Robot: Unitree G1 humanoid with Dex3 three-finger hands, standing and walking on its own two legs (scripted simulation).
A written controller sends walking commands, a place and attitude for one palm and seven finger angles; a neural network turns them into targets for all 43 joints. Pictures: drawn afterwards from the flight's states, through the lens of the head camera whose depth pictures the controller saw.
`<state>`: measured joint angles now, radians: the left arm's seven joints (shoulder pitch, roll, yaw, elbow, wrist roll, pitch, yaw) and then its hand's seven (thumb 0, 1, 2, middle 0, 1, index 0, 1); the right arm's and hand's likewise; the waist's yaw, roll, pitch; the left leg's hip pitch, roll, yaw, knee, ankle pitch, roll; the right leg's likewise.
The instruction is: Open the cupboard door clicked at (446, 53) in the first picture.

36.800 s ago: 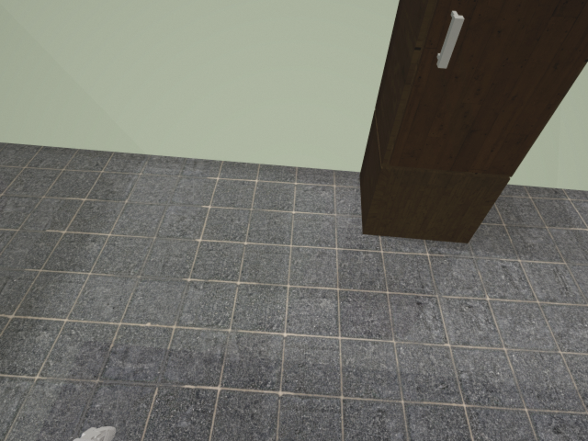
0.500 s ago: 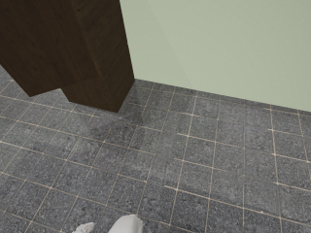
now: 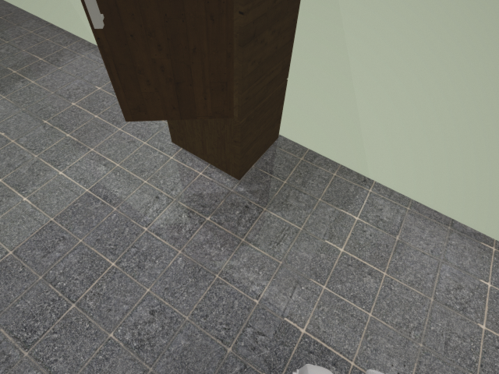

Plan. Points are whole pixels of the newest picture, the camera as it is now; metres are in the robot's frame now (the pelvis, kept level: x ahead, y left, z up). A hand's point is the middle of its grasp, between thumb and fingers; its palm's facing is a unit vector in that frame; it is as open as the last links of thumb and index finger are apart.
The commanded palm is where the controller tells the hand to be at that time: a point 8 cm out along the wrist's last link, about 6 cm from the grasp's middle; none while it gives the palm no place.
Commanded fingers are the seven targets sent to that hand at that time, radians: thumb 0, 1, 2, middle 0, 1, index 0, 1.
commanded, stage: turn to face it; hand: left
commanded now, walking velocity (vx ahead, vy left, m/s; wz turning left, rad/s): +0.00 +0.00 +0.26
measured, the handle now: (92, 0) +0.95 +0.52 +0.10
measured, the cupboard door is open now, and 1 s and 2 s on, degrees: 40 40 40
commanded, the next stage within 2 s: take the last steps up to it in 0.10 s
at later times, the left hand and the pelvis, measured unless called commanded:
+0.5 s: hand out of the picture -0.01 +0.15 -0.16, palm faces +0.27 -0.94 -0.23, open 7.3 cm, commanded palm none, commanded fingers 0.00 0.90 0.90 -0.20 -0.30 -0.20 -0.30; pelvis +0.02 -0.03 +0.01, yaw +11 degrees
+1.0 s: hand (98, 347) +0.16 +0.29 -0.16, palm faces +0.23 -0.95 -0.21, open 7.3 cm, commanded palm none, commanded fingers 0.00 0.90 0.90 -0.20 -0.30 -0.20 -0.30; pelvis +0.13 +0.10 +0.00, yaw +10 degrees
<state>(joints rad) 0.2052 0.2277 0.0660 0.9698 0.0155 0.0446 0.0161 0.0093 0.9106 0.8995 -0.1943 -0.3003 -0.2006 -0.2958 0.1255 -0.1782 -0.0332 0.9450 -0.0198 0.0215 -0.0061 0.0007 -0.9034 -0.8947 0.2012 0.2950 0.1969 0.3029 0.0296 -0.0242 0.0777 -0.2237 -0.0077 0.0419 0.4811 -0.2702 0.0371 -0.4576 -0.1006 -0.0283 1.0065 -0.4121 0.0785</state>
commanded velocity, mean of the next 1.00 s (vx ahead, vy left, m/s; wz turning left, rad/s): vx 0.25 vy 0.08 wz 0.08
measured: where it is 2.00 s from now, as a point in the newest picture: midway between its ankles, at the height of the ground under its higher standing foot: (210, 305)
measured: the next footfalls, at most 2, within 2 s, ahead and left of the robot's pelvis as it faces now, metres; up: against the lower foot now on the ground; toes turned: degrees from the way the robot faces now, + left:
right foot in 0.16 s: +0.04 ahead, -0.13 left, +0.00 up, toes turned -3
left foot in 0.68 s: +0.10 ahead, +0.18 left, +0.00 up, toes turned +21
